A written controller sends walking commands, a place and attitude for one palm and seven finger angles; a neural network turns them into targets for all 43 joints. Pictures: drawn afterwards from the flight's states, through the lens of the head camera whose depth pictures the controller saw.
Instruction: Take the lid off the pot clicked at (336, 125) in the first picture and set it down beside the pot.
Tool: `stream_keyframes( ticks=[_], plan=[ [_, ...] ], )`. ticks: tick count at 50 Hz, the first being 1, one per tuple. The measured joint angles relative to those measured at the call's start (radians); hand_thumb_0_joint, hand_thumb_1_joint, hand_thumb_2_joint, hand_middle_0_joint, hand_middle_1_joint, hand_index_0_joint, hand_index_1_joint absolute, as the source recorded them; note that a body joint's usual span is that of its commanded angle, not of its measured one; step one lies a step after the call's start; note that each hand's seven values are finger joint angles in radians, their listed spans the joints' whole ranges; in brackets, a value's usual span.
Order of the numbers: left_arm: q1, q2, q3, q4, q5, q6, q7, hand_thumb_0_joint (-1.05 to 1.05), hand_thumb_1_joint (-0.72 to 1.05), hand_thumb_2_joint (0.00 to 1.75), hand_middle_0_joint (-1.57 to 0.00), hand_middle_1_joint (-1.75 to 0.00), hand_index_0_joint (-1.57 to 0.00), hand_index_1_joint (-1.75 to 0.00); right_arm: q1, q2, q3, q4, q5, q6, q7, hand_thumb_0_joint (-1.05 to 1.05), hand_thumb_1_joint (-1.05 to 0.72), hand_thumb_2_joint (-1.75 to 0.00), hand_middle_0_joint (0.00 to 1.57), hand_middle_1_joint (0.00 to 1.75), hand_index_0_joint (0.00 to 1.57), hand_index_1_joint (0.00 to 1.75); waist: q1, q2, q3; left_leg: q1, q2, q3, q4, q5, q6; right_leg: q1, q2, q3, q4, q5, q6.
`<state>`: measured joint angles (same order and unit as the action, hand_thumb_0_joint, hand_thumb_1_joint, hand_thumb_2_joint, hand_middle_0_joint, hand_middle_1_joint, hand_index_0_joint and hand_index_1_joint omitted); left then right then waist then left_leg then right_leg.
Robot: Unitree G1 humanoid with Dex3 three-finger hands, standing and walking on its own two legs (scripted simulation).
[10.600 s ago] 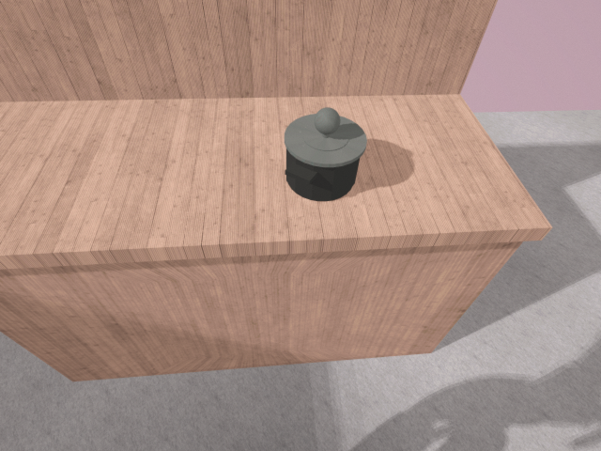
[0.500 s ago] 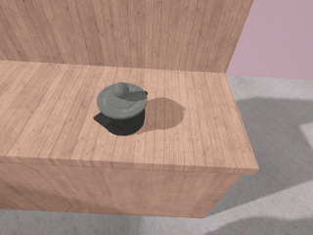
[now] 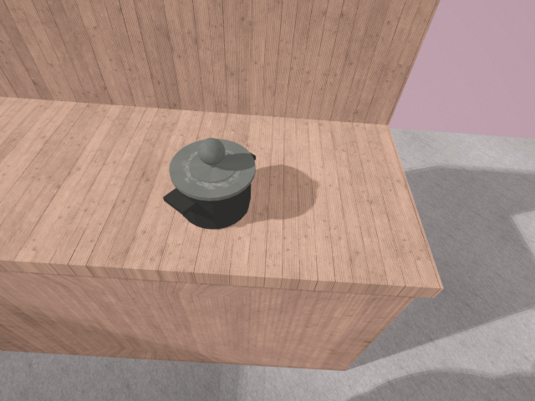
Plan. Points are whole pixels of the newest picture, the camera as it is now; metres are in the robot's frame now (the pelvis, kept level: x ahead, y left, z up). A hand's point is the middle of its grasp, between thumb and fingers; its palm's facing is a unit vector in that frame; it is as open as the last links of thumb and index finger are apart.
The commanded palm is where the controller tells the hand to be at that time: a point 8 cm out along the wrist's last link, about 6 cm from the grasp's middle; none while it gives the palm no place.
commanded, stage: look again from close up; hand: left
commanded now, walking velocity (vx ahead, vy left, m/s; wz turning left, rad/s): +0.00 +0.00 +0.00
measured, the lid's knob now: (211, 151) +0.49 +0.14 +0.09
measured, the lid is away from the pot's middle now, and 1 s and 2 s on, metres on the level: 0.00 0.00 0.00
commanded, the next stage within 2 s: lift the closed hand beside the body in 0.04 s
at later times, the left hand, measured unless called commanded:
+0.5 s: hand out of the picture +0.12 +0.17 -0.04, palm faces +0.17 -0.96 -0.21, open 5.0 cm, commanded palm +0.08 +0.23 -0.02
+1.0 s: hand (120, 400) +0.12 +0.19 +0.01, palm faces +0.26 -0.89 -0.39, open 3.1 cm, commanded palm +0.07 +0.23 +0.04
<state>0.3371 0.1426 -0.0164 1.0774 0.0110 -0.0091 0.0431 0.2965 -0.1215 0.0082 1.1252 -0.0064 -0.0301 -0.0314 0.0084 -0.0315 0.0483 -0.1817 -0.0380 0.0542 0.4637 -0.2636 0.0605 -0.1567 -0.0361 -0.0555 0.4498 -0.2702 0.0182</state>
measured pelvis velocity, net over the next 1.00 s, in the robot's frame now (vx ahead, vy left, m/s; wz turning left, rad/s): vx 0.00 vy -0.04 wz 0.02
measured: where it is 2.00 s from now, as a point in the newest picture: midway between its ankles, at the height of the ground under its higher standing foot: outside the picture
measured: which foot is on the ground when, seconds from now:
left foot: down 0.00-1.00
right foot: down 0.00-1.00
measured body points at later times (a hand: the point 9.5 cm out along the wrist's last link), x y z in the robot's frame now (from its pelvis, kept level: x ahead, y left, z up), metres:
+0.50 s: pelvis -0.02 -0.01 +0.00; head -0.04 -0.01 +0.45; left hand +0.11 +0.22 -0.03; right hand +0.18 -0.24 -0.06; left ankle -0.01 +0.08 -0.74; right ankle -0.02 -0.13 -0.74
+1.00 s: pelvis +0.00 -0.04 +0.00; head -0.01 -0.06 +0.45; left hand +0.10 +0.24 +0.04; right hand +0.16 -0.26 -0.10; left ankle -0.01 +0.08 -0.74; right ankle -0.02 -0.13 -0.74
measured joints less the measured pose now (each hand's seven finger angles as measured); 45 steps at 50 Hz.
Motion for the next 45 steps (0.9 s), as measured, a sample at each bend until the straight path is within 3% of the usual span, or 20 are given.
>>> stream_keyframes(
  ticks=[8,9,10,12,16,19,21,26,32,38,45],
  plan=[
    [-0.005,-0.009,-0.002,0.009,0.005,-0.006,0.005,0.01,0.91,0.90,-0.20,-0.30,-0.20,-0.30,0.005,0.004,0.002,0.001,0.000,0.005,0.001,0.01,-0.92,-0.90,0.20,0.30,0.20,0.30,0.000,0.008,0.001,-0.016,0.002,-0.004,0.011,0.002,0.002,-0.007,0.002,-0.004,-0.005,0.008,0.002],
    [0.029,-0.005,-0.023,-0.114,-0.020,0.037,0.011,0.01,0.91,0.90,-0.20,-0.30,-0.20,-0.30,0.026,-0.004,0.006,-0.038,0.013,-0.005,0.004,0.02,-0.92,-0.90,0.20,0.30,0.20,0.30,0.002,0.013,0.004,-0.024,0.003,-0.006,0.022,-0.001,0.001,-0.012,0.002,-0.007,0.001,0.008,0.002],
    [0.077,0.013,-0.039,-0.263,-0.015,0.066,0.041,0.03,0.93,0.90,-0.21,-0.31,-0.21,-0.30,0.056,-0.015,0.012,-0.077,0.030,-0.045,-0.004,0.02,-0.93,-0.90,0.20,0.30,0.20,0.30,0.013,0.015,0.000,-0.027,0.001,-0.004,0.024,-0.003,-0.002,-0.020,0.000,-0.004,0.012,0.004,-0.005],
    [0.145,0.055,-0.044,-0.510,-0.036,0.081,0.091,0.05,0.97,0.90,-0.23,-0.33,-0.23,-0.32,0.090,-0.045,0.013,-0.125,0.061,-0.132,-0.014,0.03,-0.94,-0.90,0.20,0.30,0.20,0.30,0.023,0.031,-0.025,-0.031,-0.005,-0.004,0.029,-0.006,-0.005,-0.028,-0.006,-0.005,0.029,-0.007,-0.012],
    [0.123,0.074,-0.055,-0.737,-0.028,0.054,0.125,0.05,0.97,0.90,-0.30,-0.42,-0.31,-0.41,0.043,-0.115,0.009,-0.218,0.060,-0.207,-0.003,0.03,-0.93,-0.90,0.20,0.30,0.20,0.30,-0.008,0.079,-0.054,-0.012,-0.020,-0.013,0.022,0.003,0.007,-0.011,-0.021,-0.014,0.036,-0.012,-0.003],
    [0.081,0.026,-0.031,-0.754,-0.009,0.023,0.086,0.04,0.96,0.90,-0.39,-0.52,-0.39,-0.51,-0.044,-0.125,-0.016,-0.302,0.038,-0.188,0.026,0.03,-0.92,-0.90,0.20,0.30,0.20,0.30,-0.028,0.089,-0.078,-0.027,-0.017,0.000,0.027,0.008,0.006,-0.038,-0.020,-0.001,0.055,-0.009,0.003],
    [0.111,0.002,0.004,-0.811,-0.014,0.006,0.050,0.03,0.94,0.90,-0.46,-0.59,-0.46,-0.59,-0.092,-0.106,-0.027,-0.364,0.032,-0.165,0.035,0.02,-0.92,-0.90,0.20,0.30,0.20,0.30,-0.028,0.070,-0.087,-0.029,-0.008,0.010,0.024,0.010,-0.003,-0.050,-0.011,0.011,0.064,-0.008,-0.001],
    [0.229,0.034,0.053,-0.996,-0.029,-0.036,0.026,0.02,0.92,0.90,-0.67,-0.81,-0.67,-0.81,-0.132,-0.083,-0.025,-0.537,0.034,-0.144,0.018,0.02,-0.91,-0.90,0.20,0.30,0.20,0.30,0.012,0.023,-0.069,-0.021,0.017,-0.007,0.031,0.011,-0.026,-0.030,0.014,-0.007,0.054,-0.006,-0.025],
    [0.251,0.066,0.076,-1.054,-0.035,-0.041,0.032,0.02,0.90,0.90,-0.92,-1.09,-0.93,-1.09,-0.155,-0.112,-0.016,-0.623,0.026,-0.145,-0.011,0.01,-0.90,-0.90,0.20,0.30,0.20,0.31,0.052,0.048,-0.032,-0.048,0.030,-0.048,0.051,0.013,-0.040,-0.027,0.029,-0.048,0.035,0.004,-0.041],
    [0.279,0.081,0.107,-1.113,-0.039,-0.038,0.038,0.02,0.90,0.90,-1.14,-1.33,-1.15,-1.33,-0.111,-0.093,-0.001,-0.595,0.015,-0.128,-0.033,0.01,-0.90,-0.90,0.20,0.30,0.21,0.31,0.052,0.060,-0.035,-0.041,0.041,-0.056,0.043,0.011,-0.051,-0.017,0.041,-0.055,0.021,0.002,-0.052],
    [0.305,0.095,0.140,-1.163,-0.040,-0.040,0.032,0.02,0.90,0.90,-1.26,-1.46,-1.26,-1.45,-0.070,-0.073,0.000,-0.512,0.016,-0.097,-0.041,0.01,-0.90,-0.90,0.20,0.30,0.21,0.31,0.035,0.079,-0.029,-0.004,0.048,-0.047,0.024,0.005,-0.058,0.012,0.049,-0.045,0.010,-0.005,-0.057]
  ],
)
